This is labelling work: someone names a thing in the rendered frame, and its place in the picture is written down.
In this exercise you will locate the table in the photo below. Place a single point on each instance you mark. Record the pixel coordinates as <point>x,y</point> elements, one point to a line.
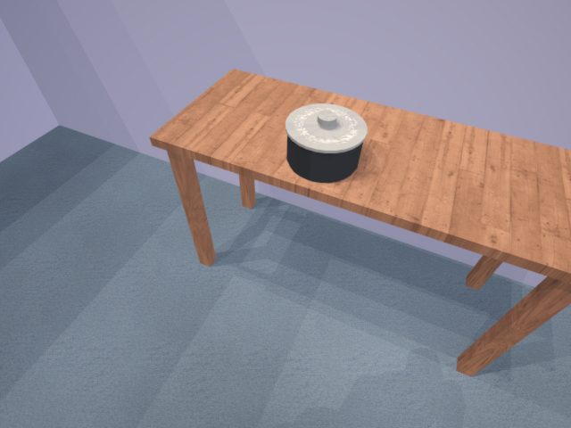
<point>501,196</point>

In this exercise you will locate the lid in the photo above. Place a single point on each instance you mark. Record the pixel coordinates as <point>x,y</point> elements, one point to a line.
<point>349,131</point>

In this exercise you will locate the knob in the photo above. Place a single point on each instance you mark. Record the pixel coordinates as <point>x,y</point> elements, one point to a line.
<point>327,118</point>

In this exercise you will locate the pot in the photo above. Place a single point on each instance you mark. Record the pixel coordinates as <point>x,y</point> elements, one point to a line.
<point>322,167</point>

